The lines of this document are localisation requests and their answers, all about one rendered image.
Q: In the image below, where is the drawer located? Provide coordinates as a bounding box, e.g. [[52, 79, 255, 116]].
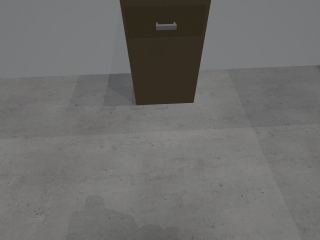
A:
[[125, 4, 206, 39]]

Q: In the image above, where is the handle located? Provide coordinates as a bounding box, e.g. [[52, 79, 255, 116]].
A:
[[156, 22, 177, 31]]

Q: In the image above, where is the cabinet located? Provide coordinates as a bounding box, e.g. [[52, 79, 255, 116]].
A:
[[119, 0, 211, 106]]

